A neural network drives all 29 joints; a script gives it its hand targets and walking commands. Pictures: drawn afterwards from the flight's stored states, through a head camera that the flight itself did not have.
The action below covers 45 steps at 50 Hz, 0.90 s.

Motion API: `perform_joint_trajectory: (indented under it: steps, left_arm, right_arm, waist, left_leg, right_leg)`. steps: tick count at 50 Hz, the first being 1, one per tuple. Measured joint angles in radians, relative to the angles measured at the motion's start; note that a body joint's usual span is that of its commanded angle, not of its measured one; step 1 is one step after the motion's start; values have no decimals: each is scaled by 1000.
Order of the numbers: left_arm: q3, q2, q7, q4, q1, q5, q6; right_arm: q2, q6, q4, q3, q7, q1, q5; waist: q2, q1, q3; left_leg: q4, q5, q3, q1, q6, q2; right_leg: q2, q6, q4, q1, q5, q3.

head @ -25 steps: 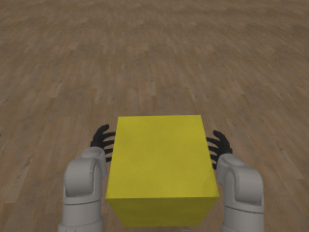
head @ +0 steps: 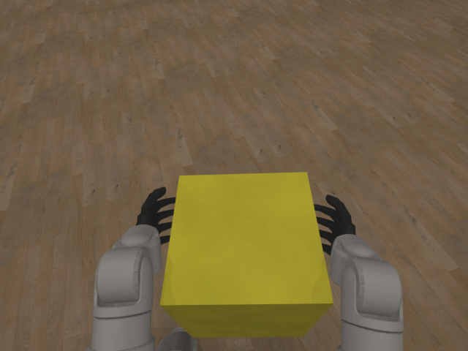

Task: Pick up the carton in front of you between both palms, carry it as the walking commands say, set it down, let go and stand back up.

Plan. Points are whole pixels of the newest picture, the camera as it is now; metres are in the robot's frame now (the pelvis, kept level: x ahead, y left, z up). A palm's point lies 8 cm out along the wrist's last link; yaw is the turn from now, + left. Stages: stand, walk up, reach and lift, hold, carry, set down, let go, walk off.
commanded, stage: carry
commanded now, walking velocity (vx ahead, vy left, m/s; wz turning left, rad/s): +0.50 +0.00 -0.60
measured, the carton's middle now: (245, 261) +0.27 +0.00 -0.01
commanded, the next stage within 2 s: none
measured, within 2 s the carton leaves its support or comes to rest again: neither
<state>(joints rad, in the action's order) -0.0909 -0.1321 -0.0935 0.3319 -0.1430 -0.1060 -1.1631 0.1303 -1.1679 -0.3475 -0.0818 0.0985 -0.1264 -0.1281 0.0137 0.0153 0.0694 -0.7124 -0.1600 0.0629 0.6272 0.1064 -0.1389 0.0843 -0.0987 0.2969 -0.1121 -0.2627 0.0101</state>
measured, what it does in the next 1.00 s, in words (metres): walks ahead: left foot, then right foot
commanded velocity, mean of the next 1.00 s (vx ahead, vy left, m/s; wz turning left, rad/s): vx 0.50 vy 0.00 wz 0.20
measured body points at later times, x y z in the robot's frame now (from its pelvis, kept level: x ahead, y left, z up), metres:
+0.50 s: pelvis +0.32 +0.01 +0.00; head +0.31 +0.02 +0.45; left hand +0.63 +0.09 +0.09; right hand +0.56 -0.21 +0.09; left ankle +0.24 +0.13 -0.74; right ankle +0.41 -0.15 -0.72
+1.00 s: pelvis +0.65 -0.03 -0.02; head +0.65 -0.04 +0.43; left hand +0.92 +0.14 +0.08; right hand +0.94 -0.16 +0.07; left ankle +0.77 +0.06 -0.74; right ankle +0.46 -0.14 -0.74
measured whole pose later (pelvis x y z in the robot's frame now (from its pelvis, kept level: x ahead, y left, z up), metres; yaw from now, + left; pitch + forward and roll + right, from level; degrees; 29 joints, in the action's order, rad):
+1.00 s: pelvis +0.65 -0.03 -0.02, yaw +2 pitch +3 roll +1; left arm -0.11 -0.13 -0.10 0.39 -0.17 -0.10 -1.21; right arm 0.14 -1.22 -0.40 -0.08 0.10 -0.17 -0.13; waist 0.00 0.03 0.07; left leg -0.51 -0.08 0.23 0.49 -0.08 -0.03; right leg -0.15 0.10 0.35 0.11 -0.44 0.37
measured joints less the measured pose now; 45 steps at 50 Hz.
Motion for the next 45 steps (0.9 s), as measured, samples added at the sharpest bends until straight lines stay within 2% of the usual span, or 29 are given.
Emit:
perform_joint_trajectory:
  steps: [4, 6, 7, 9, 11, 13, 16, 20, 27, 28, 29, 30, 31, 33, 35, 39, 45]
  left_arm:
    - [6, -1, 0, 35, -11, -3, -23]
    - [-2, -2, 0, 44, -20, -7, -40]
    - [-13, 3, 0, 41, -27, -7, -46]
    - [-34, 13, 1, 13, -39, -5, -56]
    - [-41, 11, 0, -14, -42, -8, -69]
    - [-40, -3, -2, -28, -40, -14, -74]
    - [-21, -6, -2, -26, -45, -21, -72]
    - [-5, -8, -1, -7, -62, -31, -70]
    - [-8, -6, 4, -7, -45, -38, -69]
    - [-8, -6, 4, -10, -47, -37, -69]
    - [-4, -7, 4, -25, -50, -37, -59]
    - [2, -8, 2, -50, -55, -39, -46]
    - [5, -8, 2, -73, -59, -40, -38]
    - [5, -7, 2, -92, -53, -35, -32]
    - [1, -5, 2, -82, -33, -25, -25]
    - [-6, -1, 1, -38, -6, -7, -5]
    - [-10, 0, -2, 39, 0, 13, -10]
  right_arm:
    - [0, -21, -41, -6, 3, -5, 8]
    - [2, -34, -35, -8, 3, -23, 10]
    - [4, -31, -13, -4, 3, -37, 9]
    - [8, -27, 45, 2, 5, -63, 2]
    - [8, -36, 74, -2, 5, -65, 0]
    - [6, -44, 74, -12, 4, -51, 4]
    - [4, -46, 50, -26, 4, -39, 12]
    - [4, -41, 17, -43, 4, -40, 23]
    - [5, -44, 36, -35, 3, -48, 20]
    - [5, -47, 36, -36, 3, -49, 18]
    - [2, -46, 39, -41, 2, -52, 16]
    - [-4, -43, 50, -46, 1, -54, 15]
    - [-8, -43, 60, -49, 0, -52, 14]
    - [-4, -45, 68, -52, 0, -45, 8]
    - [6, -43, 62, -44, 0, -36, -2]
    - [2, -27, 34, -12, 0, -28, -8]
    - [2, -29, -37, 10, 1, -23, -9]
  waist:
    - [-11, -6, 33]
    - [-22, -1, 49]
    - [-38, -2, 56]
    - [-59, -5, 53]
    - [-55, -7, 43]
    - [-51, -16, 37]
    - [-39, -40, 30]
    - [-27, -64, 35]
    - [-23, -59, 46]
    - [-21, -57, 44]
    - [-3, -49, 40]
    - [16, -38, 34]
    - [22, -30, 26]
    - [18, -19, 8]
    - [15, -8, -7]
    - [6, 12, -24]
    - [-2, 22, -16]
  left_leg:
    - [156, 81, 30, -48, -17, 39]
    - [256, 89, 72, -128, -28, 62]
    - [250, 110, 97, -147, -62, 66]
    - [191, 50, 142, -165, -121, 58]
    - [209, 3, 174, -224, -140, 45]
    - [265, -6, 196, -293, -135, 41]
    - [350, -16, 208, -386, -130, 41]
    - [428, -42, 201, -482, -118, 46]
    - [423, -176, 149, -624, -58, 51]
    - [375, -220, 131, -629, -47, 45]
    - [284, -271, 113, -608, -46, 24]
    - [143, -292, 80, -554, -57, 9]
    - [-19, -299, 40, -483, -74, 18]
    - [-271, -292, 5, -343, -109, 45]
    - [-364, -238, 11, -236, -129, 55]
    - [-298, -136, 40, -98, -139, 58]
    - [3, 11, 92, -44, -144, 60]
  right_leg:
    - [-9, 23, 8, 91, -91, -63]
    - [-17, 37, 92, 107, -171, -97]
    - [-28, 42, 207, 74, -215, -96]
    - [-39, 47, 525, -61, -205, -68]
    - [-55, 40, 750, -189, -154, -16]
    - [-90, 40, 814, -285, -80, 29]
    - [-127, 53, 727, -379, -13, 60]
    - [-157, 89, 487, -433, 54, 82]
    - [-158, 114, 160, -366, 162, 159]
    - [-155, 107, 127, -332, 162, 176]
    - [-152, 83, 139, -317, 211, 197]
    - [-149, 65, 182, -316, 189, 217]
    - [-155, 53, 207, -307, 145, 232]
    - [-171, 49, 191, -260, 84, 256]
    - [-182, 64, 140, -200, 74, 277]
    - [-199, 83, 55, -84, 42, 313]
    - [-203, 129, -22, 99, -43, 356]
